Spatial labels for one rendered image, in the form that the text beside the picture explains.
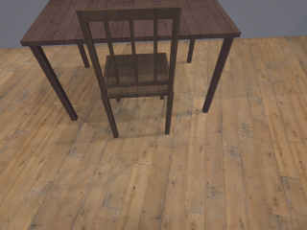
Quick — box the chair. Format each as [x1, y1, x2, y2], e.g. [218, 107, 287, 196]
[76, 5, 182, 138]

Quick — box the table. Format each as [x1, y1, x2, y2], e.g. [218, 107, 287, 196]
[20, 0, 241, 121]

